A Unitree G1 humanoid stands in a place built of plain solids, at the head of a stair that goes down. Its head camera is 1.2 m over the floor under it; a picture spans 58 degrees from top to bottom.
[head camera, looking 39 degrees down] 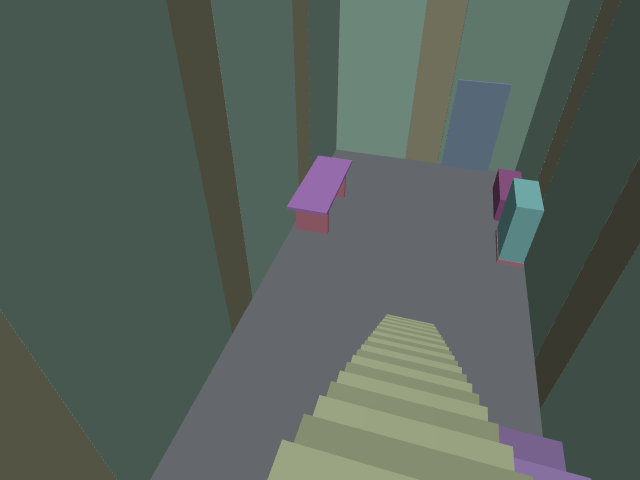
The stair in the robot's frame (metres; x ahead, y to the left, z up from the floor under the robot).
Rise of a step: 0.18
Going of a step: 0.19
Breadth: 0.73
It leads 16 degrees to the right of straight ahead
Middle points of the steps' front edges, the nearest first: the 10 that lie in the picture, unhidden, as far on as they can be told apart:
0.67 -0.29 -0.18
0.85 -0.35 -0.36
1.02 -0.40 -0.54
1.20 -0.45 -0.72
1.38 -0.50 -0.90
1.56 -0.56 -1.08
1.74 -0.61 -1.26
1.92 -0.66 -1.44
2.10 -0.71 -1.62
2.28 -0.77 -1.80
